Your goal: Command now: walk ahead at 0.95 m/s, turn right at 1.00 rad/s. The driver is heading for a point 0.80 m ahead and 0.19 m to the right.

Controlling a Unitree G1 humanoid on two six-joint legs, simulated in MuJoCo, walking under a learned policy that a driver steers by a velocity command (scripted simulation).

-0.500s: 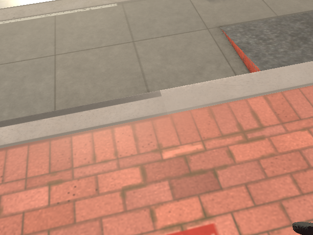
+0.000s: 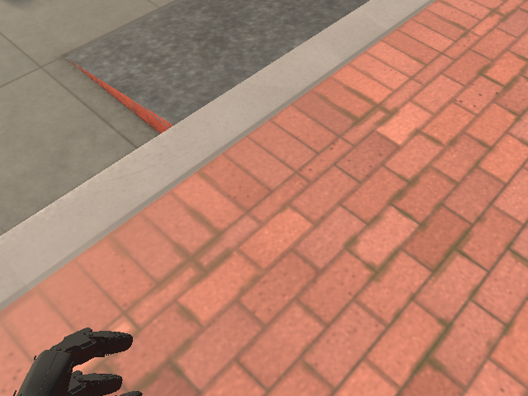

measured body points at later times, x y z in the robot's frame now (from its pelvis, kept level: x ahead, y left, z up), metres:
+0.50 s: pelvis +0.47 -0.03 +0.03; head +0.50 -0.04 +0.47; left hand +0.67 +0.22 -0.09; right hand +0.50 -0.35 -0.05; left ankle +0.59 +0.07 -0.69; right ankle +0.27 -0.04 -0.58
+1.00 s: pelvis +0.81 -0.24 +0.04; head +0.85 -0.28 +0.49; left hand +1.07 -0.11 -0.07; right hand +0.75 -0.54 -0.07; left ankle +0.90 -0.09 -0.61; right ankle +0.82 -0.32 -0.69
